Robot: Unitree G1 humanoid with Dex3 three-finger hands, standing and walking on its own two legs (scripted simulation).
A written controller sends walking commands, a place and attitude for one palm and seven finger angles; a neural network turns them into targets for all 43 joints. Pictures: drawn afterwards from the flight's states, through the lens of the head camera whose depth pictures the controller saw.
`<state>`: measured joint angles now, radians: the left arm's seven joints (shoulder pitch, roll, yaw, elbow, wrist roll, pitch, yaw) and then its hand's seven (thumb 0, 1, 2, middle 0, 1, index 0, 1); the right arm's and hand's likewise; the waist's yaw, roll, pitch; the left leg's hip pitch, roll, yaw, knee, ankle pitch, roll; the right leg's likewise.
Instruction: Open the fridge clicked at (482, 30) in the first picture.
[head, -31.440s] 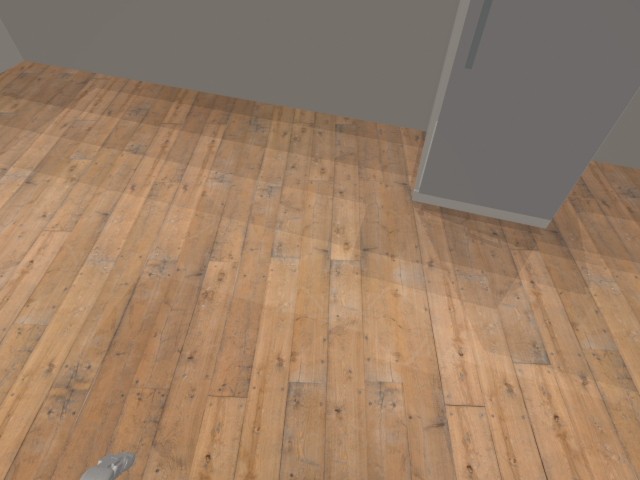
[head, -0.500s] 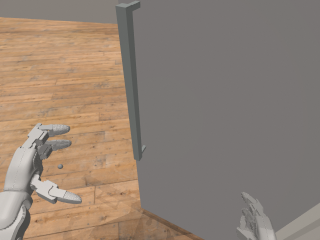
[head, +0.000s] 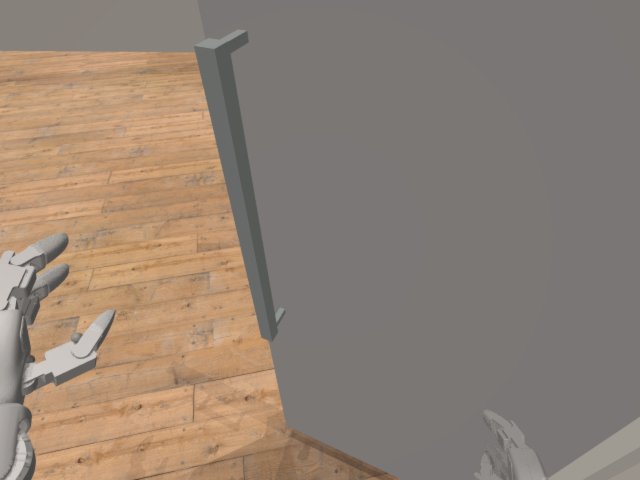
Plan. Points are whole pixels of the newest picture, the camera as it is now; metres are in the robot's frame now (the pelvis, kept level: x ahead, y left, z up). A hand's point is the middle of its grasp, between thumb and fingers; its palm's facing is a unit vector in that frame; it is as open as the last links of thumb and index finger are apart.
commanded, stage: draw the hand back to the body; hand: left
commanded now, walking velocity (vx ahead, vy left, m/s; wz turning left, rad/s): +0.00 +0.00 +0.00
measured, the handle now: (258, 228) +0.38 +0.13 +0.14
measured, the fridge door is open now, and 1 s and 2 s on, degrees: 69 69 69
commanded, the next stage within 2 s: step back with the hand held close in 0.48 s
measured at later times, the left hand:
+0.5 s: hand (80, 346) +0.18 +0.25 +0.16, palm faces +0.47 -0.79 -0.40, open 7.4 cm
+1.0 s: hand (59, 361) +0.17 +0.27 +0.15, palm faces +0.34 -0.80 -0.50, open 7.4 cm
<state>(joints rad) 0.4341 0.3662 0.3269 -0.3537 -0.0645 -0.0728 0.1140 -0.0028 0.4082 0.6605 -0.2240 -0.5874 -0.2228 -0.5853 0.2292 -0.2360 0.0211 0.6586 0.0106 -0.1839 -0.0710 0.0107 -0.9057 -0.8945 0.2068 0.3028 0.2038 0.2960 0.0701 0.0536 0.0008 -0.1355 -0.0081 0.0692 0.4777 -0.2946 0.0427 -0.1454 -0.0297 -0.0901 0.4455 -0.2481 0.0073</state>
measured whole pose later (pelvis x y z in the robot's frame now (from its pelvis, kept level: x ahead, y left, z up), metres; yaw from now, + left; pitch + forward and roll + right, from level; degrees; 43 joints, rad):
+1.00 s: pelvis -0.04 +0.01 -0.01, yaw -1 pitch +0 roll +0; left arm 0.56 0.46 0.43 -0.54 -0.03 -0.18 0.13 0.01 0.89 0.90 -0.21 -0.30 -0.21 -0.30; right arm 0.22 -0.20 0.00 0.54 0.01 -0.06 -0.08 0.01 -0.91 -0.89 0.21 0.30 0.20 0.30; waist 0.00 -0.05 0.07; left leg -0.29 -0.02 0.11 0.55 -0.26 0.07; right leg -0.32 -0.05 -0.04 0.54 -0.21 0.02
